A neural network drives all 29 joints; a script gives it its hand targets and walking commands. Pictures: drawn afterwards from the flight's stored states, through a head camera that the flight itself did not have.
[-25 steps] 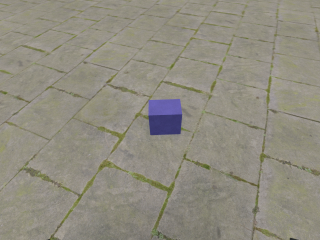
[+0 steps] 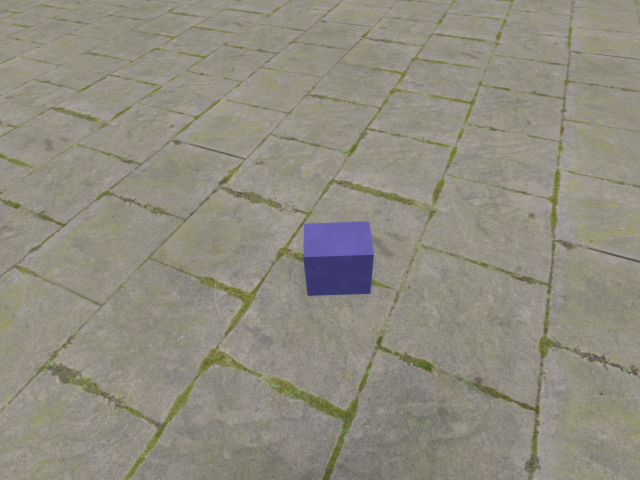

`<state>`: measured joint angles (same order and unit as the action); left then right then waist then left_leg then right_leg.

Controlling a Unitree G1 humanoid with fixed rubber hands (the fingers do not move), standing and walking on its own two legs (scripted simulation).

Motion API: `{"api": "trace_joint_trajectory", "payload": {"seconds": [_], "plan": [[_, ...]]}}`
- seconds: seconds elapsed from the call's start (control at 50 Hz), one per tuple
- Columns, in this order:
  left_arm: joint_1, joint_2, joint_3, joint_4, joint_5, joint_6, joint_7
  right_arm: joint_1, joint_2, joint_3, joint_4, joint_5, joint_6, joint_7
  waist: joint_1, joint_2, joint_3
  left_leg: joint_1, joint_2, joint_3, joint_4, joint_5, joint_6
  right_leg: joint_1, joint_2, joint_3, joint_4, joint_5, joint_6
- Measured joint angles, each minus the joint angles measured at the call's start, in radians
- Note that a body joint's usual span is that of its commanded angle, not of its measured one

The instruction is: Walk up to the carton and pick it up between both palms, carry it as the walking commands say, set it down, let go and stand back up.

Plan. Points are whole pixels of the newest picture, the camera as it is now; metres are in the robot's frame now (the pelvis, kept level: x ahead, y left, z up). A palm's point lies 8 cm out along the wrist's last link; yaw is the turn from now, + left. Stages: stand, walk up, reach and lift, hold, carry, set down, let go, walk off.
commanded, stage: walk up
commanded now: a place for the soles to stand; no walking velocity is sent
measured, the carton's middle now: (337, 259) +0.97 -0.02 -0.64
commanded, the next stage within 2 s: none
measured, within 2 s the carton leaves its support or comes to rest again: neither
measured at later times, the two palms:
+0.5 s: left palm (89, 453) +0.19 +0.32 -0.06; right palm (606, 461) +0.18 -0.33 -0.09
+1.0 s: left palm (121, 375) +0.29 +0.31 -0.05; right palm (579, 392) +0.27 -0.34 -0.09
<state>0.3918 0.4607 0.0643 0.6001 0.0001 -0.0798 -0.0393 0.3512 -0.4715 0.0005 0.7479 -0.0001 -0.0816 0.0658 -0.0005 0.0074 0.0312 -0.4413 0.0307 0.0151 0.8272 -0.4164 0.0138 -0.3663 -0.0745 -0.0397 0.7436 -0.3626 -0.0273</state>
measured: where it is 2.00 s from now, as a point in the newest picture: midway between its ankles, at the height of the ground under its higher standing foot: (339, 436)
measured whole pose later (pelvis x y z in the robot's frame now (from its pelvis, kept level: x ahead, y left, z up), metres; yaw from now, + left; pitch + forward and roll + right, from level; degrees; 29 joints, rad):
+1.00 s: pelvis +0.20 -0.01 +0.00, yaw +0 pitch -2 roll +2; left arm 0.36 0.46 0.07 0.60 0.00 -0.08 -0.04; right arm 0.35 -0.47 0.00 0.75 0.00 -0.08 0.03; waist 0.00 0.00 0.06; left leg -0.46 0.05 0.02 1.07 -0.43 0.01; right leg -0.40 -0.05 -0.03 0.79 -0.36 -0.04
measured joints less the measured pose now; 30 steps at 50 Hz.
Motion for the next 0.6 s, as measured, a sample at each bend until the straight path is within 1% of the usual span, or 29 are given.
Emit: {"api": "trace_joint_trajectory", "payload": {"seconds": [0.02, 0.04, 0.06, 0.1, 0.12, 0.22, 0.28, 0.3, 0.32, 0.34, 0.38, 0.4, 0.42, 0.48, 0.54, 0.56, 0.58, 0.6], "plan": [[0.000, 0.000, 0.000, 0.000, 0.000, 0.005, -0.001, 0.001, -0.001, 0.000, 0.001, 0.000, -0.006, -0.001, 0.000, 0.001, 0.000, 0.015, 0.000, 0.004, -0.070, 0.013, 0.000, 0.000, 0.000, -0.002, 0.007, -0.009, 0.001], [-0.002, 0.001, 0.000, 0.001, 0.000, 0.010, -0.001, 0.004, -0.002, 0.000, 0.001, 0.000, -0.018, -0.006, 0.000, -0.005, 0.003, 0.022, -0.005, 0.008, -0.099, 0.081, 0.000, -0.008, -0.006, -0.001, 0.037, -0.030, -0.015], [-0.009, -0.001, 0.000, 0.001, 0.000, 0.019, -0.001, 0.008, -0.001, 0.000, 0.002, 0.000, -0.027, -0.014, 0.000, -0.007, 0.012, 0.024, -0.007, 0.009, -0.084, 0.116, -0.001, -0.021, -0.005, 0.002, 0.102, -0.051, -0.020], [-0.021, -0.003, 0.000, 0.001, 0.000, 0.034, 0.000, 0.021, 0.002, 0.000, 0.002, 0.000, -0.029, -0.026, 0.000, -0.014, 0.005, 0.028, -0.007, 0.009, -0.068, 0.101, -0.001, -0.069, 0.009, 0.004, 0.226, -0.057, -0.021], [-0.030, -0.002, 0.000, 0.000, 0.000, 0.035, 0.000, 0.026, 0.002, 0.000, 0.002, 0.000, -0.029, -0.030, 0.000, -0.020, 0.001, 0.036, -0.007, 0.009, -0.077, 0.092, -0.001, -0.088, 0.013, 0.005, 0.250, -0.057, -0.016], [-0.078, -0.001, 0.000, -0.001, 0.000, 0.025, -0.003, 0.031, 0.001, 0.000, 0.002, 0.000, -0.027, -0.040, 0.001, -0.045, 0.001, 0.077, -0.004, 0.006, -0.115, 0.077, -0.001, -0.127, 0.013, 0.006, 0.230, -0.058, 0.002], [-0.083, -0.001, 0.000, -0.001, 0.000, 0.014, -0.006, 0.031, 0.000, 0.000, 0.002, 0.000, -0.022, -0.039, 0.001, -0.047, -0.018, 0.078, 0.001, 0.009, -0.113, 0.055, -0.001, -0.120, 0.014, 0.007, 0.113, -0.054, 0.002], [-0.081, -0.001, 0.000, -0.001, 0.000, 0.007, -0.006, 0.031, -0.001, 0.000, 0.002, 0.000, -0.020, -0.038, 0.002, -0.045, -0.020, 0.078, 0.003, 0.009, -0.101, 0.042, -0.001, -0.102, 0.019, 0.007, 0.044, -0.047, 0.000], [-0.078, 0.000, 0.001, -0.001, 0.000, -0.004, -0.005, 0.027, -0.004, 0.000, 0.002, 0.000, -0.019, -0.037, 0.001, -0.039, -0.012, 0.077, 0.008, 0.008, -0.068, 0.023, -0.001, -0.082, 0.024, 0.007, 0.000, -0.004, -0.006], [-0.072, -0.001, 0.001, 0.000, 0.000, -0.014, -0.003, 0.022, -0.003, 0.000, 0.003, 0.000, -0.015, -0.037, 0.001, -0.034, 0.001, 0.067, 0.009, 0.006, -0.001, 0.007, -0.001, -0.076, 0.027, 0.007, 0.015, 0.036, 0.002], [-0.048, -0.001, 0.001, 0.000, 0.000, -0.016, -0.002, 0.013, -0.001, 0.000, 0.003, 0.000, -0.001, -0.038, 0.002, -0.023, 0.006, 0.032, 0.009, 0.006, 0.154, -0.027, -0.001, -0.055, 0.031, 0.007, 0.036, 0.030, 0.007], [-0.036, -0.002, 0.001, 0.000, 0.000, -0.016, 0.000, 0.010, -0.002, 0.000, 0.002, 0.000, 0.001, -0.039, 0.002, -0.018, 0.004, 0.015, 0.009, 0.006, 0.202, -0.022, -0.001, -0.041, 0.029, 0.007, 0.034, 0.019, 0.005], [-0.028, -0.001, 0.001, 0.000, 0.000, -0.014, 0.002, 0.008, -0.002, 0.000, 0.002, 0.000, -0.001, -0.038, 0.001, -0.015, 0.003, 0.005, 0.009, 0.005, 0.216, -0.024, -0.001, -0.029, 0.025, 0.006, 0.032, 0.007, 0.001], [-0.012, 0.000, 0.001, 0.000, 0.000, -0.010, 0.003, 0.000, -0.003, 0.000, 0.001, 0.000, -0.007, -0.024, 0.001, -0.011, 0.003, -0.001, 0.010, 0.004, 0.142, -0.039, -0.001, -0.007, 0.010, 0.005, 0.032, -0.019, -0.001], [-0.001, -0.001, 0.001, 0.000, 0.000, -0.002, 0.002, -0.007, -0.003, 0.000, 0.001, 0.000, -0.011, -0.015, 0.000, -0.008, -0.002, 0.001, 0.010, 0.005, 0.033, -0.036, -0.001, -0.005, 0.005, 0.004, 0.032, -0.035, 0.008], [-0.002, -0.001, 0.001, 0.000, 0.000, 0.003, 0.002, -0.007, -0.003, 0.000, 0.001, 0.000, -0.015, -0.015, 0.000, -0.007, -0.004, 0.007, 0.010, 0.009, -0.029, -0.006, -0.001, -0.005, 0.005, 0.002, 0.033, -0.041, 0.015], [-0.004, 0.000, 0.001, 0.000, 0.000, 0.008, 0.002, -0.006, -0.003, 0.000, 0.001, 0.000, -0.024, -0.017, 0.000, -0.010, -0.001, 0.019, 0.007, 0.010, -0.079, 0.063, -0.001, -0.005, 0.002, 0.002, 0.044, -0.051, 0.018], [-0.008, 0.000, 0.001, 0.001, 0.000, 0.014, 0.002, -0.006, -0.003, 0.000, 0.001, 0.000, -0.033, -0.023, 0.000, -0.016, 0.006, 0.022, 0.002, 0.013, -0.075, 0.102, -0.004, -0.018, -0.004, 0.002, 0.090, -0.054, 0.009]]}}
